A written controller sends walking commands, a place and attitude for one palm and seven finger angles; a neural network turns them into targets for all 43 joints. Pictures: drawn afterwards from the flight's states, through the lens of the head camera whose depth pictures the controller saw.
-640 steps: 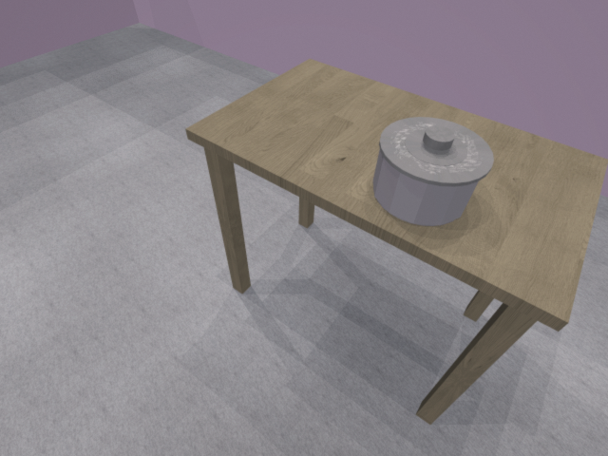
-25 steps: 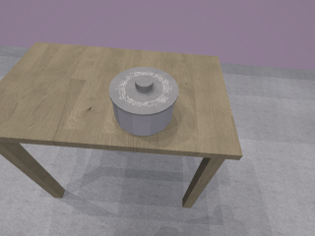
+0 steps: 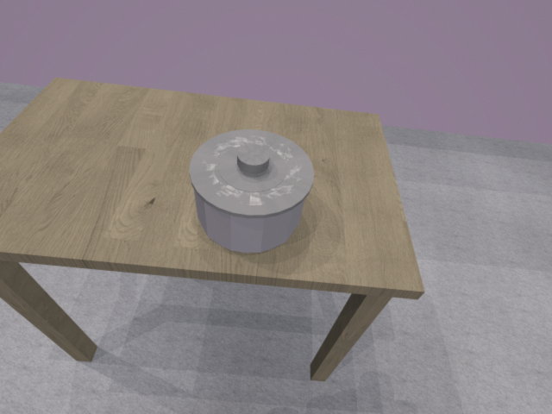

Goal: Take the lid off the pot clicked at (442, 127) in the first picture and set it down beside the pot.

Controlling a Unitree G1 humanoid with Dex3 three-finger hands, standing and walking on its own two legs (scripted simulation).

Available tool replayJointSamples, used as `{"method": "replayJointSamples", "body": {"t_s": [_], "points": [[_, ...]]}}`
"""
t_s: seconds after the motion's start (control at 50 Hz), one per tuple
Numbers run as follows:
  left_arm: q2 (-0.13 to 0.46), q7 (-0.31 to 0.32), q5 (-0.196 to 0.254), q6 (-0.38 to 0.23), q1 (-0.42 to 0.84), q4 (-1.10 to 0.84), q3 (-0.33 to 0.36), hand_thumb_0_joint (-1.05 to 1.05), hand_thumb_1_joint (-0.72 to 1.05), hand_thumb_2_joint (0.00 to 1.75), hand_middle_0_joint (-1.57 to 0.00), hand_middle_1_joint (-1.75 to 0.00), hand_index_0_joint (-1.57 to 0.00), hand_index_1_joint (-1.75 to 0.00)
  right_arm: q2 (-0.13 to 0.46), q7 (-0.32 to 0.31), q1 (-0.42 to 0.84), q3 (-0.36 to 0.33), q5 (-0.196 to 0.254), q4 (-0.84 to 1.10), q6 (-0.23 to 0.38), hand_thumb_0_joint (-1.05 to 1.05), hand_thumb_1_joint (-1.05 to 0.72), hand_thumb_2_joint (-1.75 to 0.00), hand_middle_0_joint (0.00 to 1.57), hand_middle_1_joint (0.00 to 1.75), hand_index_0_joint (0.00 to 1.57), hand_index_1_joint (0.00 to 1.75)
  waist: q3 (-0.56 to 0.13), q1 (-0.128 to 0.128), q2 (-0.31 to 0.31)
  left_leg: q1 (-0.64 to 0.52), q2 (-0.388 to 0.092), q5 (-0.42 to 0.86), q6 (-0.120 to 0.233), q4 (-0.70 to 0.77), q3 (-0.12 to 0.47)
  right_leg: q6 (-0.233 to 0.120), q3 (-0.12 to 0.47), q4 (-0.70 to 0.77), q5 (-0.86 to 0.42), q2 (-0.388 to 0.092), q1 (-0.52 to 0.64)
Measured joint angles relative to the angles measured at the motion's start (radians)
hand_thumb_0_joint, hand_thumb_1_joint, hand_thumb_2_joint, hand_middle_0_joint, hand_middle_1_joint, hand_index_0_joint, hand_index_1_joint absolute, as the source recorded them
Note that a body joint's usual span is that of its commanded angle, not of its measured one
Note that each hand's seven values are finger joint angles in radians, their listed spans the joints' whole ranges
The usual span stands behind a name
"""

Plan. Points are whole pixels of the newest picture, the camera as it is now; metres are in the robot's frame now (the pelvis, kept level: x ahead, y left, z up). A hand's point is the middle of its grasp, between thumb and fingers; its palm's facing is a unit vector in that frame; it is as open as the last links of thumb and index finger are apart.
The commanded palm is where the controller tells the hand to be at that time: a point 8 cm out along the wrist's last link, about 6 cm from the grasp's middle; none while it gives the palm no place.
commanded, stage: look again from close up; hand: left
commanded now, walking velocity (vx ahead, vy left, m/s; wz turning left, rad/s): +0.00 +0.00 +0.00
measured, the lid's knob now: (253, 158) +0.48 +0.08 +0.10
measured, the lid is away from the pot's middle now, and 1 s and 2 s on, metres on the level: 0.00 0.00 0.00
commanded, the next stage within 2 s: lift the closed hand beside the body in 0.34 s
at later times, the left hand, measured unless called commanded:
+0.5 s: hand out of the picture +0.01 +0.18 -0.16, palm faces +0.07 -0.98 -0.20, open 7.4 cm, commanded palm +0.09 +0.23 -0.05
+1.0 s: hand out of the picture +0.07 +0.19 -0.01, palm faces +0.30 -0.91 -0.29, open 3.2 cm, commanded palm +0.03 +0.24 +0.02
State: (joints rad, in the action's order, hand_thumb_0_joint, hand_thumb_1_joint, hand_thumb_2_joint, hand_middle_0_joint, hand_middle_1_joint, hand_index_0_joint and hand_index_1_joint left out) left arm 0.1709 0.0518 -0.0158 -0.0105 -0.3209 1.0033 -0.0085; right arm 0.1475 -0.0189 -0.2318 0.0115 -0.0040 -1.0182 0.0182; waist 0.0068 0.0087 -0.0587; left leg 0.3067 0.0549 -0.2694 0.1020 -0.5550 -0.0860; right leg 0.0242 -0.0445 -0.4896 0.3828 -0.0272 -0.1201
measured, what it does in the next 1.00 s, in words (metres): shifts its weight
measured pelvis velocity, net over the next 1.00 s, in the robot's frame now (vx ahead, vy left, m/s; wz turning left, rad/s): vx -0.05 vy -0.04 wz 0.06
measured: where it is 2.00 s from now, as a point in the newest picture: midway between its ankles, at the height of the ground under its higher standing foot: outside the picture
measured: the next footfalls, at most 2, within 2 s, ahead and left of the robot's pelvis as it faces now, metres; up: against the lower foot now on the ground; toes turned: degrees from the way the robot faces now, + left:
none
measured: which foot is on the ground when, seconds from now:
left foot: down 0.00-1.00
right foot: down 0.00-1.00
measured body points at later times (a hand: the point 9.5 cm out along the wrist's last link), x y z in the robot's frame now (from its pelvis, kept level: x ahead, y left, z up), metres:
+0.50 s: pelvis -0.01 +0.01 +0.00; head +0.02 +0.03 +0.45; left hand +0.01 +0.24 -0.15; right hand +0.05 -0.22 -0.13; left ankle +0.02 +0.05 -0.73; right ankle -0.08 -0.13 -0.73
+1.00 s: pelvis -0.05 -0.04 +0.01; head -0.07 -0.03 +0.46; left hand +0.05 +0.24 +0.01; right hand +0.17 -0.25 -0.04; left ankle +0.02 +0.05 -0.73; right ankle -0.08 -0.14 -0.73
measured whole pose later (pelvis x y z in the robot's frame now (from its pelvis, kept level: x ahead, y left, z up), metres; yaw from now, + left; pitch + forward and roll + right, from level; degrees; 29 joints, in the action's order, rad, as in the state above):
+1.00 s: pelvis -0.05 -0.04 +0.01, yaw +3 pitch -3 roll -1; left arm 0.25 0.09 0.04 -0.04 -0.58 0.01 0.09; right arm 0.24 -0.06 -0.18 0.02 0.03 -0.53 0.09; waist 0.02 0.05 0.02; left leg 0.29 0.03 -0.14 0.05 -0.48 -0.01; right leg -0.02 -0.07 -0.45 0.30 0.03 -0.11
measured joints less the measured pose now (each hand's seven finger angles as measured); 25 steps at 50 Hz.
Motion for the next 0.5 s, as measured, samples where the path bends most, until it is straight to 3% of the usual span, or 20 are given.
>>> {"method": "replayJointSamples", "body": {"t_s": [0.46, 0.5], "points": [[0.019, 0.003, -0.001, 0.007, -0.019, 0.031, 0.0, 0.0, 0.91, 0.9, -0.2, -0.3, -0.2, -0.3, 0.007, -0.003, -0.001, -0.003, 0.004, -0.022, -0.006, 0.0, -0.93, -0.9, 0.2, 0.3, 0.2, 0.3, 0.023, 0.008, 0.006, -0.033, 0.014, 0.028, 0.009, 0.05, 0.003, 0.011, -0.005, 0.053, -0.028, -0.011, 0.036], [0.024, 0.022, 0.026, 0.068, -0.091, -0.254, -0.027, 0.01, 0.91, 0.9, -0.21, -0.31, -0.2, -0.31, 0.021, 0.003, -0.055, 0.005, 0.035, 0.065, 0.061, 0.01, -0.92, -0.9, 0.2, 0.3, 0.2, 0.3, 0.029, 0.021, 0.018, -0.021, 0.018, 0.033, -0.002, 0.049, 0.005, -0.011, -0.002, 0.02, -0.026, -0.013, 0.009]]}}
